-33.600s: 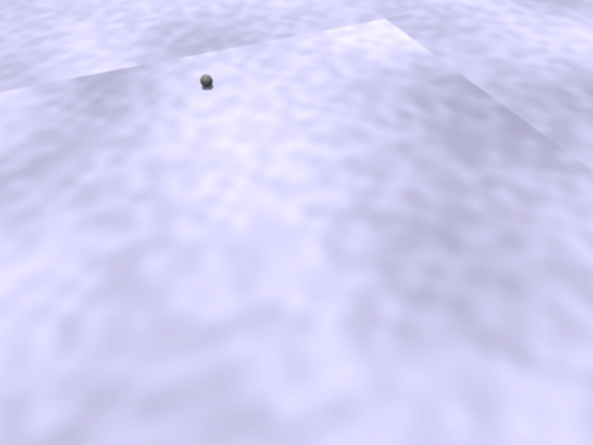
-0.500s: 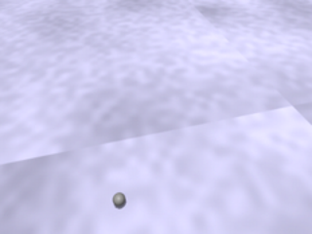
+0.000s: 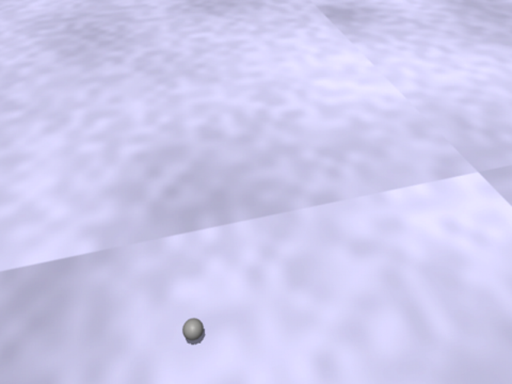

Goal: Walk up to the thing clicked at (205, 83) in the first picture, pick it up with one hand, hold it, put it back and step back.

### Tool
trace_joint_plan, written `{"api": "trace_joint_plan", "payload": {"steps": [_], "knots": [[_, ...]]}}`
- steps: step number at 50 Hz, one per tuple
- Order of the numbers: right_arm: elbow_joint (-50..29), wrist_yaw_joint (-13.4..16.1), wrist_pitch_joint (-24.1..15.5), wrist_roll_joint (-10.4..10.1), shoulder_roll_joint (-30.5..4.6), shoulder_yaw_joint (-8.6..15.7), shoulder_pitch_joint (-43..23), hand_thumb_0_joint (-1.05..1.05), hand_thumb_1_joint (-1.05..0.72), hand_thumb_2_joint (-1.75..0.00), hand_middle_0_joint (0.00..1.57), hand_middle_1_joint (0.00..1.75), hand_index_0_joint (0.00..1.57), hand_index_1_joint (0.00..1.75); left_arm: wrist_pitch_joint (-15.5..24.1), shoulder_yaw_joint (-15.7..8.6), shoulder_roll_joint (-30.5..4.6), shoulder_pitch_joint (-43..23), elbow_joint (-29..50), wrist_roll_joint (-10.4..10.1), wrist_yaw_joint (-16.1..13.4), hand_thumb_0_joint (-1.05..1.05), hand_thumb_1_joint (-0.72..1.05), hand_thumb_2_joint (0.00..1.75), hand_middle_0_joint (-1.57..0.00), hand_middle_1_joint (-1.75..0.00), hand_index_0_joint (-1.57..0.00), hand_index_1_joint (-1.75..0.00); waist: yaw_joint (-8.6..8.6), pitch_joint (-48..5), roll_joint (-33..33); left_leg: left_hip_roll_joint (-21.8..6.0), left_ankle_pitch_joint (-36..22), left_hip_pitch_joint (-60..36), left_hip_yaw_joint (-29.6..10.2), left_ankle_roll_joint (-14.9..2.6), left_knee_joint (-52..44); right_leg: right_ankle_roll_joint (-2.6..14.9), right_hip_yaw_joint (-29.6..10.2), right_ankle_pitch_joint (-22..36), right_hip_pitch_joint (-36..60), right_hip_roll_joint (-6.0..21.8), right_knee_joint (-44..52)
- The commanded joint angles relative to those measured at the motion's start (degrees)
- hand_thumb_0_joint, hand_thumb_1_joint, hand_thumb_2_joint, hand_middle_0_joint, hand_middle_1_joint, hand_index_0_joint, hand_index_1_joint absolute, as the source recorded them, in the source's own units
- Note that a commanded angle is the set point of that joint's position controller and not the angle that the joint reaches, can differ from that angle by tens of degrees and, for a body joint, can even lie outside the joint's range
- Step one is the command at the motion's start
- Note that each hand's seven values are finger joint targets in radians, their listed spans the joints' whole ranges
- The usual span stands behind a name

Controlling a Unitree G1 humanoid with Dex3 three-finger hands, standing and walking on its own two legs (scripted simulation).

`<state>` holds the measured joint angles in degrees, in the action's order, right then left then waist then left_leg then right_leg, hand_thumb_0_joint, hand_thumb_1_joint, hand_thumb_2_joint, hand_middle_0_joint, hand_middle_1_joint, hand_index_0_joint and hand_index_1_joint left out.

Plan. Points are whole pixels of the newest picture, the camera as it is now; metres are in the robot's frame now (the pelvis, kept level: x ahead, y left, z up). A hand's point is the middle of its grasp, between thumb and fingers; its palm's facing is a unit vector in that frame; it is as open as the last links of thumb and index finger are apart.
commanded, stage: stand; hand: left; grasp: from above
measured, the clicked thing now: (193, 329) +0.43 +0.27 -0.74
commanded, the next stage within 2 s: step back in 0.70 s
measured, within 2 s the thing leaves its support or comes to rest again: neither
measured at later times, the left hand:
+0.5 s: hand out of the picture +0.07 +0.25 -0.16, palm faces +0.01 -0.94 -0.34, open 7.4 cm
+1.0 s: hand out of the picture +0.05 +0.26 -0.17, palm faces -0.04 -0.91 -0.42, open 7.4 cm
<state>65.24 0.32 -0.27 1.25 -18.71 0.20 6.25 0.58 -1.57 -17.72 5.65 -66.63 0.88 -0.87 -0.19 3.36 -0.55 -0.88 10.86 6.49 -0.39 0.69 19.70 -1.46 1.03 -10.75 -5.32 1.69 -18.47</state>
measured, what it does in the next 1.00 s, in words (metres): shifts its weight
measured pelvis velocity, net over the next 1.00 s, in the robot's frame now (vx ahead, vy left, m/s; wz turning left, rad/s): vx -0.05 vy -0.01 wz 0.00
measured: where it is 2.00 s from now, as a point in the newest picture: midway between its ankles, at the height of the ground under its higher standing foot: outside the picture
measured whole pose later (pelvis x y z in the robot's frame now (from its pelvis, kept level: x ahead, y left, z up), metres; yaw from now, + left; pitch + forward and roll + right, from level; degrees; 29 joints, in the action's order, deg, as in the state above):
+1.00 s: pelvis -0.05 -0.01 -0.02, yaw +0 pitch -2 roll +0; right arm 57.1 -1.1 3.6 0.2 -23.2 3.4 2.3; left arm -1.3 -2.9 -22.2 4.6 -56.7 0.8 -0.6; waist 0.6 10.7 -1.0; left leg -0.8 17.1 20.3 -1.6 -1.0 38.0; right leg 0.5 0.9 -14.9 -19.2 1.1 -35.9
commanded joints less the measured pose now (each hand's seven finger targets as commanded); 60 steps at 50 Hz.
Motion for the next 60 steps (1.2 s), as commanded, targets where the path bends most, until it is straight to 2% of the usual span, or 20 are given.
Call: {"api": "trace_joint_plan", "payload": {"steps": [1, 8, 12, 23, 34, 35, 36, 39, 42, 46, 47, 48, 49, 50, 51, 53, 54, 56, 58, 60], "knots": [[-2.84, 1.06, -1.41, -0.33, -11.13, 2.22, -1.29, 0.00, -0.90, -0.90, 0.20, 0.30, 0.20, 0.30, 0.81, -2.06, -11.77, -1.33, 3.18, -0.05, -0.46, 0.00, 0.90, 0.90, -0.20, -0.30, -0.20, -0.30, 0.09, -4.74, 0.06, -6.39, -11.30, -0.87, -4.23, -1.71, -2.87, 1.80, -4.34, 10.82, 1.62, 5.96, 2.22], [-3.27, 1.02, -1.56, -0.32, -11.89, 2.41, -2.00, 0.00, -0.90, -0.90, 0.20, 0.30, 0.20, 0.30, 0.85, -2.15, -12.17, -2.04, 3.62, -0.04, -0.31, 0.00, 0.90, 0.90, -0.20, -0.30, -0.20, -0.30, 0.07, -5.14, 0.31, -6.77, -12.72, -1.41, -4.40, -1.84, -2.93, 2.04, -4.26, 10.81, 1.86, 6.08, 2.08], [-3.30, 0.86, -1.58, -0.32, -11.60, 2.20, -2.30, 0.00, -0.90, -0.90, 0.20, 0.30, 0.20, 0.30, 0.68, -2.08, -12.30, -1.99, 3.60, -0.07, -0.19, 0.00, 0.90, 0.90, -0.20, -0.30, -0.20, -0.30, -0.06, -3.87, 0.22, -6.52, -8.60, -0.48, -4.48, -1.65, -3.92, 2.00, -4.21, 7.32, 1.11, 5.84, 2.50], [-3.41, 0.59, -1.61, -0.41, -11.93, 2.27, -1.95, 0.00, -0.90, -0.90, 0.20, 0.30, 0.20, 0.30, 1.06, -1.87, -12.73, -1.75, 4.05, -0.15, -0.07, 0.00, 0.90, 0.90, -0.20, -0.30, -0.20, -0.30, 0.09, -4.65, 0.53, -6.63, -10.13, -1.18, -4.59, -1.79, -3.63, 2.10, -4.43, 8.76, 1.17, 5.99, 2.63], [-3.51, 0.50, -1.47, -0.41, -12.24, 2.22, -1.81, 0.00, -0.90, -0.90, 0.20, 0.30, 0.20, 0.30, 1.04, -1.72, -12.94, -1.31, 4.20, -0.21, 0.03, 0.00, 0.90, 0.90, -0.20, -0.30, -0.20, -0.30, 0.25, -3.95, -0.37, -6.47, -7.46, -0.51, -4.29, -1.76, -3.91, 2.28, -4.83, 7.53, 0.34, 5.96, 3.03], [-4.46, 0.19, -0.32, -0.83, -16.12, 3.74, -3.73, 0.00, -0.90, -0.90, 0.20, 0.30, 0.20, 0.30, 0.55, -3.59, -17.50, -1.48, 6.18, -1.21, -0.26, 0.00, 0.90, 0.90, -0.20, -0.30, -0.20, -0.30, 0.35, 1.34, 0.64, -5.77, -15.98, 3.04, -4.91, -2.94, 1.44, 2.56, -5.27, 16.91, -4.68, 5.11, -2.29], [-4.97, 0.16, 0.09, -1.24, -15.36, 3.73, -2.37, 0.00, -0.90, -0.90, 0.20, 0.30, 0.20, 0.30, 0.28, -3.60, -16.79, -1.29, 6.97, -1.52, -0.51, 0.00, 0.90, 0.90, -0.20, -0.30, -0.20, -0.30, 0.71, 0.36, -0.14, -6.01, -18.41, 3.74, -4.66, -3.42, 2.24, 2.87, -4.42, 17.54, -4.52, 4.62, -4.55], [-6.80, -0.08, 0.77, -1.57, -15.91, 4.47, -1.89, 0.00, -0.90, -0.90, 0.20, 0.30, 0.20, 0.30, -0.10, -3.55, -15.54, -0.27, 9.01, -1.32, -0.66, 0.00, 0.90, 0.90, -0.20, -0.30, -0.20, -0.30, 1.04, -4.32, -1.52, -7.74, -20.95, 3.56, -6.03, -6.10, 3.22, 3.55, -2.93, 14.84, -3.36, 2.76, -10.05], [-8.92, -0.25, 1.46, -1.48, -16.82, 5.43, -3.23, 0.00, -0.90, -0.90, 0.20, 0.30, 0.20, 0.30, -0.78, -3.33, -14.96, 1.25, 10.64, -0.81, -0.54, 0.00, 0.90, 0.90, -0.20, -0.30, -0.20, -0.30, 0.63, -7.61, -3.64, -8.78, -16.37, 3.71, -6.59, -8.11, 4.91, 4.14, -2.74, 10.07, -4.69, 1.90, -13.75], [-11.88, -0.44, 2.41, -1.22, -16.15, 5.98, -4.57, 0.00, -0.90, -0.90, 0.20, 0.30, 0.20, 0.30, -1.35, -3.77, -15.97, 2.48, 12.43, -0.26, -0.36, 0.00, 0.90, 0.90, -0.20, -0.30, -0.20, -0.30, 0.08, -8.05, -3.73, -6.74, -6.35, 9.38, -6.42, -8.73, 9.46, 6.37, -5.20, 5.92, -5.71, 3.18, -15.80], [-12.28, -0.50, 2.57, -1.41, -15.47, 5.95, -4.37, 0.00, -0.90, -0.90, 0.20, 0.30, 0.20, 0.30, -1.27, -4.15, -17.03, 2.89, 12.95, -0.02, -0.33, 0.00, 0.90, 0.90, -0.20, -0.30, -0.20, -0.30, -0.41, -8.99, -0.46, -4.04, -2.71, 9.14, -4.55, -7.40, 14.49, 8.35, -8.62, 7.68, -6.77, 6.08, -11.96], [-12.89, -0.59, 2.88, -1.41, -14.54, 5.79, -4.70, 0.00, -0.90, -0.90, 0.20, 0.30, 0.20, 0.30, -1.08, -4.88, -19.36, 2.97, 13.42, 0.19, -0.25, 0.00, 0.90, 0.90, -0.20, -0.30, -0.20, -0.30, -1.13, -7.99, 4.29, 0.40, 3.55, 10.67, -2.39, -4.89, 21.84, 11.36, -14.20, 9.76, -8.45, 10.89, -6.71], [-12.91, -0.71, 3.25, -1.20, -12.74, 5.52, -3.36, 0.00, -0.90, -0.90, 0.20, 0.30, 0.20, 0.30, -0.92, -5.56, -22.01, 0.85, 14.47, 0.54, -0.39, 0.00, 0.90, 0.90, -0.20, -0.30, -0.20, -0.30, -1.26, -6.49, 12.09, 6.59, 15.70, 12.72, 0.43, -2.72, 33.35, 15.99, -22.08, 12.00, -10.45, 18.22, -0.30], [-13.41, -0.70, 3.81, -0.74, -13.02, 5.56, -1.74, 0.00, -0.90, -0.90, 0.20, 0.30, 0.20, 0.30, -0.54, -6.04, -23.40, -0.38, 16.37, 1.35, -0.60, 0.00, 0.90, 0.90, -0.20, -0.30, -0.20, -0.30, -1.38, -5.65, 12.89, 6.67, 23.29, 13.99, -3.68, -2.42, 42.12, 18.98, -26.30, 12.24, -13.10, 21.77, 0.87], [-13.20, -0.79, 3.96, -0.95, -13.58, 5.71, 0.96, 0.00, -0.90, -0.90, 0.20, 0.30, 0.20, 0.30, -0.42, -6.26, -23.51, -2.33, 17.65, 1.83, -0.86, 0.00, 0.90, 0.90, -0.20, -0.30, -0.20, -0.30, 0.14, -5.25, 13.25, 4.27, 23.14, 14.04, -6.15, -2.64, 44.02, 19.63, -25.92, 12.85, -14.27, 22.57, -0.21], [-12.35, -1.05, 3.71, -1.91, -14.14, 6.18, 4.09, 0.00, -0.90, -0.90, 0.20, 0.30, 0.20, 0.30, -0.66, -5.84, -20.57, -7.29, 19.53, 1.74, -1.13, 0.00, 0.90, 0.90, -0.20, -0.30, -0.20, -0.30, 2.09, -5.66, 10.79, 4.42, 20.09, 11.45, -6.46, -2.73, 46.84, 16.55, -16.21, 12.59, -16.42, 16.83, -3.10], [-12.08, -0.94, 3.52, -2.26, -13.96, 6.11, 4.84, 0.00, -0.90, -0.90, 0.20, 0.30, 0.20, 0.30, -0.85, -5.48, -19.20, -7.15, 19.62, 1.90, -1.21, 0.00, 0.90, 0.90, -0.20, -0.30, -0.20, -0.30, 1.68, -6.72, 10.34, 5.10, 18.82, 12.89, -5.32, -2.01, 44.74, 15.25, -13.81, 12.63, -13.31, 14.18, -4.69], [-12.83, -0.59, 3.20, -1.81, -14.23, 5.67, 5.07, 0.00, -0.90, -0.90, 0.20, 0.30, 0.20, 0.30, -1.15, -5.44, -18.58, -4.84, 20.28, 2.09, -1.29, 0.00, 0.90, 0.90, -0.20, -0.30, -0.20, -0.30, 0.17, -7.40, 10.69, 4.42, 17.99, 15.10, -4.24, -1.19, 38.16, 14.01, -13.40, 12.53, -8.43, 12.79, -6.80], [-13.55, -0.17, 2.86, -0.97, -14.02, 5.23, 4.95, 0.00, -0.90, -0.90, 0.20, 0.30, 0.20, 0.30, -1.66, -5.73, -18.61, -2.23, 20.81, 1.83, -1.45, 0.00, 0.90, 0.90, -0.20, -0.30, -0.20, -0.30, -0.95, -8.17, 11.20, 2.42, 18.75, 16.72, -3.17, -0.97, 27.34, 12.97, -14.11, 15.18, -1.60, 13.42, -8.63], [-13.08, 0.10, 2.17, -0.10, -13.51, 5.39, 7.75, 0.00, -0.90, -0.90, 0.20, 0.30, 0.20, 0.30, -2.38, -5.68, -19.13, -3.12, 21.37, 0.90, -1.30, 0.00, 0.90, 0.90, -0.20, -0.30, -0.20, -0.30, 0.78, -9.20, 12.24, 0.93, 12.55, 11.78, -2.05, -1.78, 11.48, 11.14, -12.95, 18.76, -0.17, 12.94, -13.33]]}}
